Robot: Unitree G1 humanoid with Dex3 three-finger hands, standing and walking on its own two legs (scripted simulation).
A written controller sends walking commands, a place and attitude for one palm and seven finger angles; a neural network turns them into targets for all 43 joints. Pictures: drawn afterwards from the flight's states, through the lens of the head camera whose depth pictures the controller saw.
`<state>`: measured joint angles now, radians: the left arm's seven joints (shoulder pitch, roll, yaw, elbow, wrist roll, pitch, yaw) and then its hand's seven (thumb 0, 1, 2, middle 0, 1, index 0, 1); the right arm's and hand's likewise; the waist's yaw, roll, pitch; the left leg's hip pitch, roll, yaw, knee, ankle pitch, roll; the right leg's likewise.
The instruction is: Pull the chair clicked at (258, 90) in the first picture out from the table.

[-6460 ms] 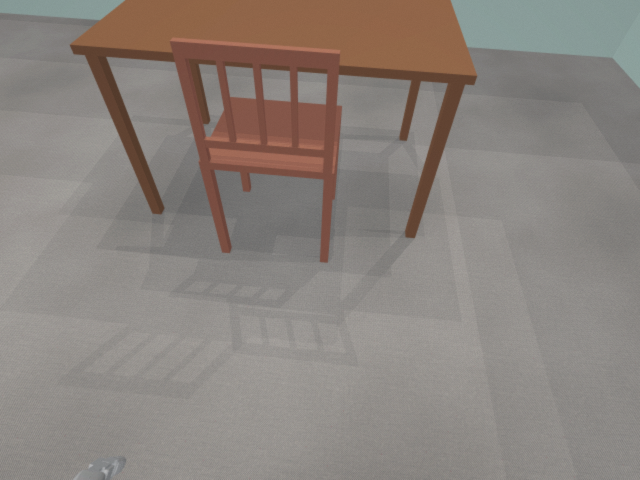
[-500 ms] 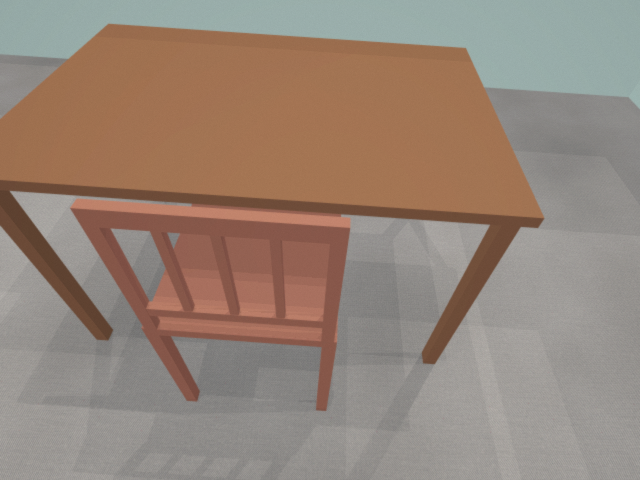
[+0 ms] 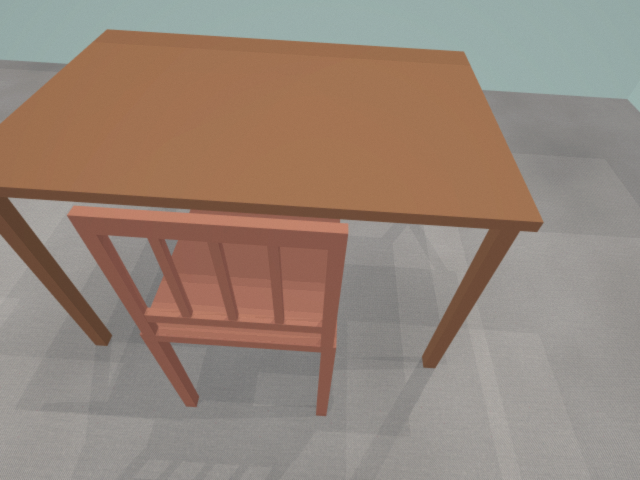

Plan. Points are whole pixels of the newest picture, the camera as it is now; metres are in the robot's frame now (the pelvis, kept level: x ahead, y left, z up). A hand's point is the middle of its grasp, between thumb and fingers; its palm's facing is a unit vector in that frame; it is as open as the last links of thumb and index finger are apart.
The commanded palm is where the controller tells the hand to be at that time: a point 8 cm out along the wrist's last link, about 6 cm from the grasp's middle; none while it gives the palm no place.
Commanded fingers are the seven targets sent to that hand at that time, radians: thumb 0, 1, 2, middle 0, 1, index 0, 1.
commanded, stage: look again from close up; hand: left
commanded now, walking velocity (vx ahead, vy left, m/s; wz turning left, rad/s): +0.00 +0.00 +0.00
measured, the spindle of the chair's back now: (224, 282) +0.45 +0.20 -0.11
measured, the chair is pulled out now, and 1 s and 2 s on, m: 0.00 0.00 0.00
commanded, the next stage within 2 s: raise the hand toward the chair's back in 0.06 s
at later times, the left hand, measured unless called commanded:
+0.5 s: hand (215, 433) +0.19 +0.14 -0.04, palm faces -0.03 -1.00 -0.02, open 8.5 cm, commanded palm +0.12 +0.22 -0.07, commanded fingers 0.00 0.48 0.72 -0.16 -0.23 -0.16 -0.23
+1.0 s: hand (193, 449) +0.17 +0.17 -0.06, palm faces -0.01 -1.00 -0.04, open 12.9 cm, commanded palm +0.14 +0.23 -0.06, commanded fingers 0.00 -0.10 0.47 -0.10 -0.14 -0.10 -0.14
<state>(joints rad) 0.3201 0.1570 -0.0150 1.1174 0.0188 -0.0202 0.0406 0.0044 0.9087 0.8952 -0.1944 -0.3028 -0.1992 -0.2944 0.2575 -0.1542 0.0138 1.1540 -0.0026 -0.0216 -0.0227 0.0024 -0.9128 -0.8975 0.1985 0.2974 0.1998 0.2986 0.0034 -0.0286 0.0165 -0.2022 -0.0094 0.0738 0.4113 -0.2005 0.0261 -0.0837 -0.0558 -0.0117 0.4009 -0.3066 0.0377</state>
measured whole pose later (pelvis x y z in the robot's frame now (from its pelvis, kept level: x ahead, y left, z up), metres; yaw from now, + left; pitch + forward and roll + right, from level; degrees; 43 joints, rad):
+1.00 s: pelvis -0.05 -0.03 -0.10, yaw +1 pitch +16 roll -2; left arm 0.36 0.24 0.21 0.03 -0.29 -0.35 -0.31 0.01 0.12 0.56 -0.12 -0.18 -0.12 -0.17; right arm 0.24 -0.18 -0.01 0.60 0.03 -0.18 -0.07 0.01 -0.90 -0.90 0.20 0.30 0.20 0.30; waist -0.02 0.04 -0.14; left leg -1.01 0.07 -0.03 1.18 -0.44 -0.02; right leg -0.86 0.01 -0.08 1.17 -0.59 -0.02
